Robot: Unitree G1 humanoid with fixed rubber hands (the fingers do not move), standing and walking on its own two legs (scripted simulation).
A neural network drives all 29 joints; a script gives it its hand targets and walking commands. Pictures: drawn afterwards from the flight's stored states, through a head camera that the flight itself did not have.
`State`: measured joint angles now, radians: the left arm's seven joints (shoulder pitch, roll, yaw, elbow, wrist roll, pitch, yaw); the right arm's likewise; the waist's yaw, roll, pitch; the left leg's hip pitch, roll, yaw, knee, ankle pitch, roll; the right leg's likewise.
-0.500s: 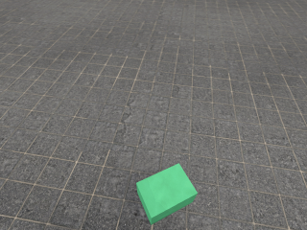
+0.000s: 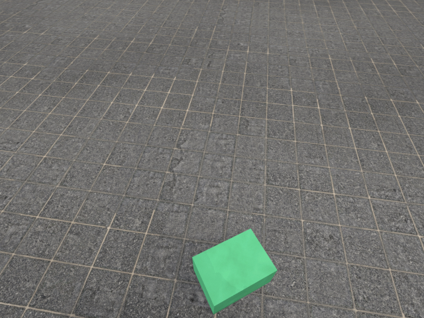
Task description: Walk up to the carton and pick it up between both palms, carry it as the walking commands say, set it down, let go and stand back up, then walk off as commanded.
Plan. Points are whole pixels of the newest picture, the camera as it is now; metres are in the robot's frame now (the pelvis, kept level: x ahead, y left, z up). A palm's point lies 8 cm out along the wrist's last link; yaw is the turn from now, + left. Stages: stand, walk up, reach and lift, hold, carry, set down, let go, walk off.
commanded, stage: walk up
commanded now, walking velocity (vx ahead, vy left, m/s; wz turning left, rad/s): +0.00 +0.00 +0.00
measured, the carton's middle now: (232, 270) +0.42 -0.07 -0.70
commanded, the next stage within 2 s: none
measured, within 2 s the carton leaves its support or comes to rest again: neither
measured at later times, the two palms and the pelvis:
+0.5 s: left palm out of the picture +0.06 +0.14 -0.15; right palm out of the picture +0.00 -0.46 -0.11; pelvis +0.01 -0.14 -0.02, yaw +13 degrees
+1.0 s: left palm out of the picture -0.04 -0.03 -0.15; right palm (383, 240) +0.32 -0.39 -0.13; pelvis +0.09 -0.23 -0.01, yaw +21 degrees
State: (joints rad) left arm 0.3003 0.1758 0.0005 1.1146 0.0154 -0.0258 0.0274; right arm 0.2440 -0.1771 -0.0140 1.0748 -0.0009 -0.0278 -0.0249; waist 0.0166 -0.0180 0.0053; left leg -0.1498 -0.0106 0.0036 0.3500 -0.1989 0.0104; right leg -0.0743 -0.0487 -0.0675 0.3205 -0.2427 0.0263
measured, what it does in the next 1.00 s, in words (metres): steps to the right, turning left: right foot, then left foot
